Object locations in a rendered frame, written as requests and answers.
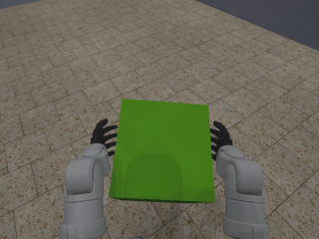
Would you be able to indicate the left robot hand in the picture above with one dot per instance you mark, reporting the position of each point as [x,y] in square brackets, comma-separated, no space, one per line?
[98,135]

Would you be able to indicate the left robot forearm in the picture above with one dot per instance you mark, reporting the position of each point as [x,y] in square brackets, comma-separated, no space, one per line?
[83,194]

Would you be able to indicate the carton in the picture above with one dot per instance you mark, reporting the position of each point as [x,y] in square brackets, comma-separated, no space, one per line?
[163,153]

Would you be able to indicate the right robot forearm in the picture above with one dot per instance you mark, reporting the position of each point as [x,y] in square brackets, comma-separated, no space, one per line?
[244,195]

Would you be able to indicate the right robot hand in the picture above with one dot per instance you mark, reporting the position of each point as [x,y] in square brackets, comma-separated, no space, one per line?
[222,140]

